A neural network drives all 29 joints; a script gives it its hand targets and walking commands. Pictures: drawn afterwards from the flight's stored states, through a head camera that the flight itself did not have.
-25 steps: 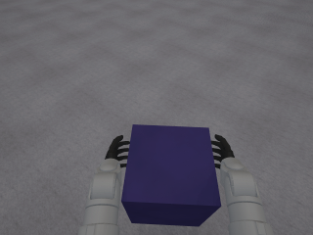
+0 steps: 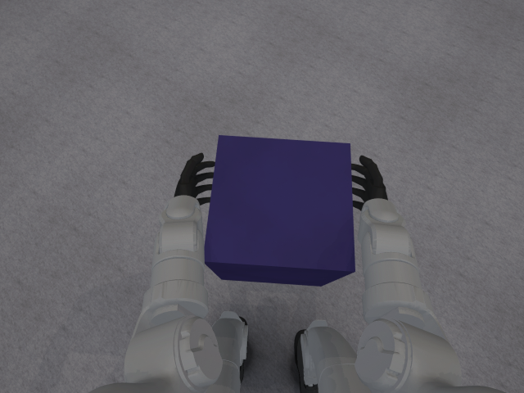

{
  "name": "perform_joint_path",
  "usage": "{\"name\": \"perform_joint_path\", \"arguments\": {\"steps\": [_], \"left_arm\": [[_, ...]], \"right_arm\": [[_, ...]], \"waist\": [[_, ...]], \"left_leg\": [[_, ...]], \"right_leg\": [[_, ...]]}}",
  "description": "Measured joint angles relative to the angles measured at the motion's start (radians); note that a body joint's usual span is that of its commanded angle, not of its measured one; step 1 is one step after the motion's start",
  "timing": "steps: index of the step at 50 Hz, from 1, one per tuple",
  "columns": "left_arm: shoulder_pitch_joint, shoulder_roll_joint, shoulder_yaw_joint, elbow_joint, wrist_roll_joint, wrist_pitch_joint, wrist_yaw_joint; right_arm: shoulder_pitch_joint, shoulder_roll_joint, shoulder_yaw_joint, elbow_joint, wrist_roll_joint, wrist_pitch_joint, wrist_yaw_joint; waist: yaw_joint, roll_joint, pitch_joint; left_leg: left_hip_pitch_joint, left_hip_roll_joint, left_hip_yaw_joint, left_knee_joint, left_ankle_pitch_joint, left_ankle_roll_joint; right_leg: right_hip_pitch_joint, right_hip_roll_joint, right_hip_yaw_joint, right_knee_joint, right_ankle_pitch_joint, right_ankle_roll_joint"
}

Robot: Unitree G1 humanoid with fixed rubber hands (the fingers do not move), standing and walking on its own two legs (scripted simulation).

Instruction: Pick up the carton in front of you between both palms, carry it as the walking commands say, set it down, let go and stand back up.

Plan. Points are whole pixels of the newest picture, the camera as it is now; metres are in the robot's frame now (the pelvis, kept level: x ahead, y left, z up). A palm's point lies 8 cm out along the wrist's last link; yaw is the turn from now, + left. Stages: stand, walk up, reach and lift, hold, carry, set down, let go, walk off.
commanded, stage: set down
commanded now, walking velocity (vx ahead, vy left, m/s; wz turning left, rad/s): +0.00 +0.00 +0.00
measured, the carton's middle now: (276, 221) +0.37 +0.01 -0.12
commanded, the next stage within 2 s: none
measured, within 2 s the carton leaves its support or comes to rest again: rests again in 1.88 s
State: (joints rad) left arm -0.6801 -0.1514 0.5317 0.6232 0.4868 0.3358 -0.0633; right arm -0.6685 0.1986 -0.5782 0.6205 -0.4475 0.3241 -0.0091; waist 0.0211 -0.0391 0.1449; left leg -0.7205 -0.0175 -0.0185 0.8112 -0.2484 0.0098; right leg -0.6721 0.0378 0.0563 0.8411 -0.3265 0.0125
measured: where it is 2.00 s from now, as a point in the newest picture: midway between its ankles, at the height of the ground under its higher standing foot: (271, 370)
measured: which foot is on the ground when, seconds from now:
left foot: down 0.00-1.00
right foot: down 0.00-1.00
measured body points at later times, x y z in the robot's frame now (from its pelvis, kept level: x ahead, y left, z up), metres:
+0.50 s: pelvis +0.01 +0.00 -0.13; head +0.23 +0.04 +0.26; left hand +0.44 +0.19 -0.22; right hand +0.43 -0.11 -0.21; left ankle +0.09 +0.11 -0.70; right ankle +0.05 -0.12 -0.70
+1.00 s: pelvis -0.03 +0.00 -0.26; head +0.27 +0.06 +0.07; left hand +0.46 +0.23 -0.38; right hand +0.46 -0.08 -0.37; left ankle +0.09 +0.11 -0.70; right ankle +0.05 -0.13 -0.70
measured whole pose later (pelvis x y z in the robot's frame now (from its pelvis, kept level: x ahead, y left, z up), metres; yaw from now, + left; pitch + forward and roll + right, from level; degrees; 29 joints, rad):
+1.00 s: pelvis -0.03 +0.00 -0.26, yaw -3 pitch +43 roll -5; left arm -1.10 0.18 0.34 0.81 0.17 0.23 -0.04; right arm -1.02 0.11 -0.47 0.68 -0.13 0.21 -0.21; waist 0.08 -0.09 -0.03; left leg -2.10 -0.02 -0.06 1.83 -0.47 0.00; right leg -2.01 0.14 0.02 1.84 -0.58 0.06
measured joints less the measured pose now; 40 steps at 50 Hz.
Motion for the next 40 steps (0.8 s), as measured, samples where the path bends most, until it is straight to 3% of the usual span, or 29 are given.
{"name": "perform_joint_path", "arguments": {"steps": [6,13,25,40], "left_arm": [[0.014,0.063,-0.093,-0.054,-0.131,-0.132,0.016],[0.024,0.108,-0.172,-0.088,-0.25,-0.151,0.031],[-0.065,0.149,-0.157,0.03,-0.249,-0.119,0.03],[-0.278,0.266,-0.185,0.128,-0.308,-0.124,0.029]], "right_arm": [[0.017,-0.007,0.103,-0.054,0.137,-0.143,-0.057],[0.054,-0.021,0.179,-0.117,0.263,-0.172,-0.097],[-0.023,-0.017,0.115,-0.044,0.242,-0.131,-0.107],[-0.215,-0.056,0.121,0.009,0.297,-0.136,-0.172]], "waist": [[0.003,-0.001,-0.047],[0.004,-0.005,-0.222],[0.017,-0.018,-0.36],[0.045,-0.029,-0.266]], "left_leg": [[-0.348,0.0,-0.01,0.159,-0.031,-0.002],[-0.672,-0.001,-0.016,0.353,-0.1,-0.003],[-0.944,0.001,-0.015,0.582,-0.183,0.001],[-1.246,0.01,-0.031,0.87,-0.222,-0.003]], "right_leg": [[-0.341,0.007,-0.013,0.153,-0.033,0.003],[-0.656,0.013,-0.024,0.339,-0.104,0.009],[-0.922,0.025,-0.028,0.562,-0.188,0.017],[-1.215,0.053,-0.048,0.842,-0.231,0.029]]}}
